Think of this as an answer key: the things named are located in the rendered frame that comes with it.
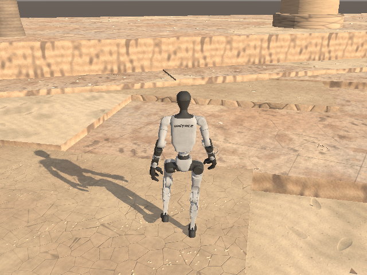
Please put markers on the robot right hand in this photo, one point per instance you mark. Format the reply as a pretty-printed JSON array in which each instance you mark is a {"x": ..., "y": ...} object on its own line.
[{"x": 208, "y": 161}]

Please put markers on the robot left hand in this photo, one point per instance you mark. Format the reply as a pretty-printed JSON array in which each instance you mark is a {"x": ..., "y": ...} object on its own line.
[{"x": 153, "y": 173}]

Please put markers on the robot right shin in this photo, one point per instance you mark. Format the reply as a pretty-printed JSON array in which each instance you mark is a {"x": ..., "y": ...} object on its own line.
[{"x": 194, "y": 212}]

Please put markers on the robot right upper arm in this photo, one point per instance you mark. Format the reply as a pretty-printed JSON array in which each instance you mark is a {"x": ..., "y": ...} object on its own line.
[{"x": 204, "y": 130}]

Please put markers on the robot left upper arm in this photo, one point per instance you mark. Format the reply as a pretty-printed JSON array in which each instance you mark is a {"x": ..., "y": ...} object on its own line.
[{"x": 163, "y": 131}]

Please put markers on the robot left forearm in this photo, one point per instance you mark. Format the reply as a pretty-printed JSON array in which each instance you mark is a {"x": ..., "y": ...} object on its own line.
[{"x": 156, "y": 155}]

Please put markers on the robot right forearm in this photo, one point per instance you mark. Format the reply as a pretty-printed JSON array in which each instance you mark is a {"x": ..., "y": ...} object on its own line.
[{"x": 210, "y": 151}]

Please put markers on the right robot thigh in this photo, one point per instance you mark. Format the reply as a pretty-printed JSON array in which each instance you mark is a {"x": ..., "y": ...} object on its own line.
[{"x": 197, "y": 170}]

